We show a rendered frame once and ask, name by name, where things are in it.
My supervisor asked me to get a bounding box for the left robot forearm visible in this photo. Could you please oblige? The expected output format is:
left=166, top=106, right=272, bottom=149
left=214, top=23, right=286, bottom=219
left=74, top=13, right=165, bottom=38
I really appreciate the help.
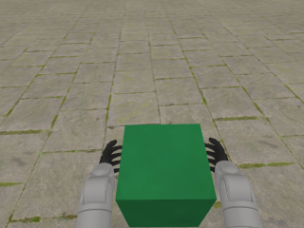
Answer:
left=75, top=162, right=115, bottom=228

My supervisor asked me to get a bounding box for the right robot hand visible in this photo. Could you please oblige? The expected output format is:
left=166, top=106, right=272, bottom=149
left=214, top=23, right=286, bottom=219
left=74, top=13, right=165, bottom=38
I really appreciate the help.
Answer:
left=204, top=137, right=229, bottom=173

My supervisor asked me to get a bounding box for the left robot hand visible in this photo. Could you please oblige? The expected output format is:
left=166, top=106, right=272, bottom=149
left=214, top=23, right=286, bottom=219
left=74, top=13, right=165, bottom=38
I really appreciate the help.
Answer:
left=99, top=140, right=123, bottom=173

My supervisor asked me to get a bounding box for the right robot forearm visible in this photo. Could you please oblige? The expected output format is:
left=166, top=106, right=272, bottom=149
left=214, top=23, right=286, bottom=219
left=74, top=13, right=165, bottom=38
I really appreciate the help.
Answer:
left=215, top=161, right=262, bottom=228

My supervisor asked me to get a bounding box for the carton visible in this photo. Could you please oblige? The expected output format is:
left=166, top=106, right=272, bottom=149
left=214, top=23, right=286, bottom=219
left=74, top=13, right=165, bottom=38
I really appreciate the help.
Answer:
left=115, top=123, right=217, bottom=228

